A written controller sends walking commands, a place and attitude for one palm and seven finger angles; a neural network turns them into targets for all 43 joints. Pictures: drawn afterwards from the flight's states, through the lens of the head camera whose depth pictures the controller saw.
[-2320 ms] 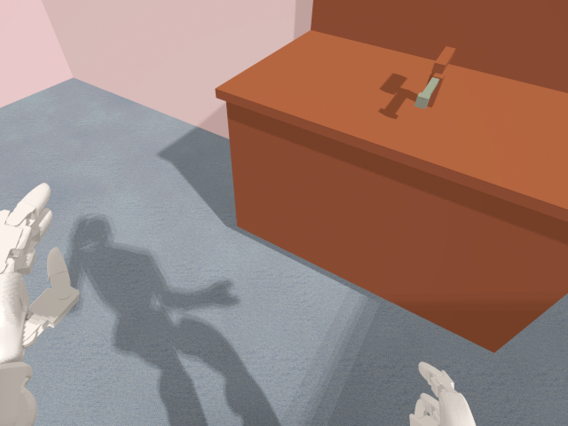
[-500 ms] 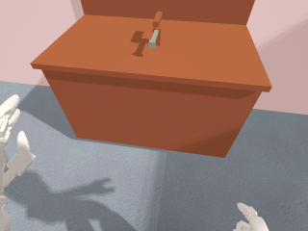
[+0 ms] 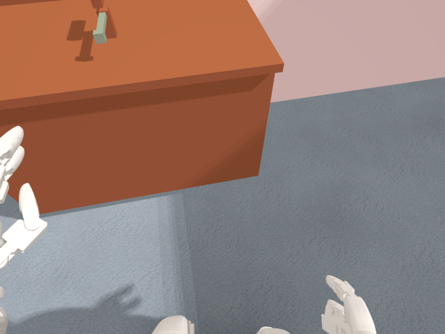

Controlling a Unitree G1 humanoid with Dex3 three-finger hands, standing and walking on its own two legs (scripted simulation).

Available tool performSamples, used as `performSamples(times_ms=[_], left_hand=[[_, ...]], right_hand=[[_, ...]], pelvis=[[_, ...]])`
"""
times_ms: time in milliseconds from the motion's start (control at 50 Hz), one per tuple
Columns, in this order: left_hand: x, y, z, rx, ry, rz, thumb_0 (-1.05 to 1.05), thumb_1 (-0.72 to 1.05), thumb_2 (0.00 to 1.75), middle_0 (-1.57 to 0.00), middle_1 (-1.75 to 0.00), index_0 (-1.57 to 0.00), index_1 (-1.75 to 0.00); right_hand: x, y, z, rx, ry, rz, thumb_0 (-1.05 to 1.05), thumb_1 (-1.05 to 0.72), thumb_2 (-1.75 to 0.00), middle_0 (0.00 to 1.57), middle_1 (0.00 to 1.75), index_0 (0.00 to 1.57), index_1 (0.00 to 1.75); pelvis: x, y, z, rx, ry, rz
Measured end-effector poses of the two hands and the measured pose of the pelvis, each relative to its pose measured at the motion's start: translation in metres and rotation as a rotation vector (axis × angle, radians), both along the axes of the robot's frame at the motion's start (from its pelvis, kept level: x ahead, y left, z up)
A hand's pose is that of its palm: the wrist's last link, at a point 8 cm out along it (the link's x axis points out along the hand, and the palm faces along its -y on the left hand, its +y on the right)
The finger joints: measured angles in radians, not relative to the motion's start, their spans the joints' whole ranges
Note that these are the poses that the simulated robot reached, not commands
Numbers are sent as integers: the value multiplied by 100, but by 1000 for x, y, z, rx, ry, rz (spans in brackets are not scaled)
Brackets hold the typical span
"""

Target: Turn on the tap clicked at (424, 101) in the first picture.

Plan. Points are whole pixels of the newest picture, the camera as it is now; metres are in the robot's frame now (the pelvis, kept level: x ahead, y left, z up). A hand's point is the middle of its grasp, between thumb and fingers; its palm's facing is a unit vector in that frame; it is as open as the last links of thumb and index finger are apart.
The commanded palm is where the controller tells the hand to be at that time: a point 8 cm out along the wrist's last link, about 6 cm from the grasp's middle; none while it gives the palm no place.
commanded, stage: turn to face it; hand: left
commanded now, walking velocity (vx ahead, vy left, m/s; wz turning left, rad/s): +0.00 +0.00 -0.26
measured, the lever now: (99, 36) +0.85 +0.38 +0.07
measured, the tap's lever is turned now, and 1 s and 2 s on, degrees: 0 0 0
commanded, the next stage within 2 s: take the last steps up to it in 0.12 s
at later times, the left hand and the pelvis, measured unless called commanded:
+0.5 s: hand (58, 244) +0.20 +0.19 +0.18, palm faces +0.30 -0.86 -0.41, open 7.4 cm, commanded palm +0.15 +0.25 +0.19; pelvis -0.03 -0.02 +0.00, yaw -5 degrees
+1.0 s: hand (44, 190) +0.27 +0.23 +0.18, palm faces +0.32 -0.82 -0.48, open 7.4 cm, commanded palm +0.22 +0.28 +0.19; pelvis +0.04 +0.02 +0.00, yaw -5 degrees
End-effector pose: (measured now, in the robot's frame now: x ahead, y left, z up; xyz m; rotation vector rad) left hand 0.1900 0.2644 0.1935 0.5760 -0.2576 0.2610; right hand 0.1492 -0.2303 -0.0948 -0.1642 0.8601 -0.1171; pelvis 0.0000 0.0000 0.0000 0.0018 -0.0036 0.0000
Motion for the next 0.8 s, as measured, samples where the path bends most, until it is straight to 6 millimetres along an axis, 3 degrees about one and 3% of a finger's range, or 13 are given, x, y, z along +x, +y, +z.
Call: performSamples(times_ms=[80,160,260,380,500,660,800], left_hand=[[-9,-2,7,31,-12,-45,1,88,90,-21,-31,-21,-30],[-17,9,7,8,-75,-37,1,88,90,-21,-31,-22,-30],[-21,16,1,-71,-103,13,1,89,90,-21,-31,-21,-30],[-26,-12,-5,-87,-78,-16,1,89,90,-21,-30,-21,-30],[-25,-30,-2,-76,-78,-54,1,89,90,-21,-31,-21,-30],[-19,-5,3,-46,-51,-17,1,88,90,-21,-31,-21,-30],[8,25,-4,-68,-119,-6,1,89,90,-21,-31,-21,-30]], right_hand=[[-21,-29,14,-87,-5,-73,2,-90,-90,21,30,20,30],[-36,-41,24,-157,-28,-110,2,-91,-90,20,30,19,30],[-47,-30,33,-137,-86,-123,2,-91,-90,20,30,19,30],[-53,-11,23,-31,-142,-88,2,-90,-90,20,30,19,30],[-65,-13,5,-2,-60,-77,2,-90,-90,21,30,20,30],[-75,-29,12,-86,23,-123,2,-90,-90,21,30,20,30],[-46,-16,14,-138,-40,-155,2,-90,-90,20,30,19,30]], pelvis=[[-5,0,2,3,9,-32],[-11,5,-1,-10,2,-48],[-20,4,5,-17,-20,-75],[-28,-9,2,-21,-20,-97],[-34,-15,2,-10,-18,-92],[-19,-2,12,15,-1,-79],[2,23,0,12,-23,-87]])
